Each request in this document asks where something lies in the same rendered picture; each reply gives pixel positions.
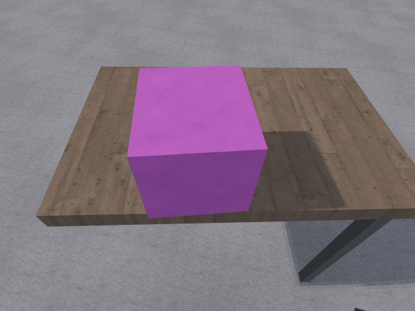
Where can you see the table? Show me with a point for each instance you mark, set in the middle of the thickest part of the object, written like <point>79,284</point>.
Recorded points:
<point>330,157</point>

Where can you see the carton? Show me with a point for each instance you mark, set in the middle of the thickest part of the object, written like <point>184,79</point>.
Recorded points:
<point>196,145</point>

